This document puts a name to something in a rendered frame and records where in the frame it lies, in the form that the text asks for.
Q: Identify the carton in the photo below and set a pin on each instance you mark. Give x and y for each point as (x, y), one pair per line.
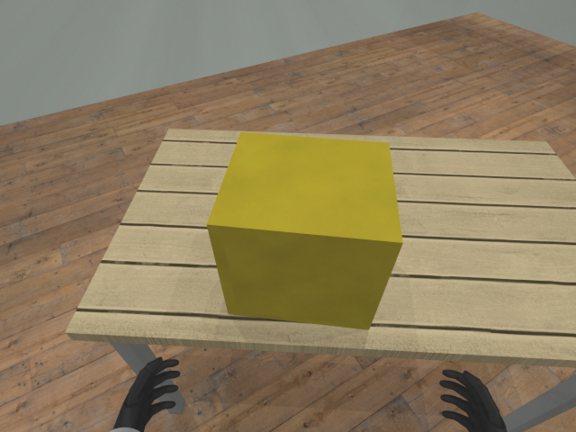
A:
(306, 229)

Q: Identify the table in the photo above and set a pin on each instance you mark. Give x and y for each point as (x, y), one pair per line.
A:
(486, 272)

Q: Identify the left robot hand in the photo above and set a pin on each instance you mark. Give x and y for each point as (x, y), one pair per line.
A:
(136, 411)

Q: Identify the right robot hand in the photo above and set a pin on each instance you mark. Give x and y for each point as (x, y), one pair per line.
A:
(484, 415)

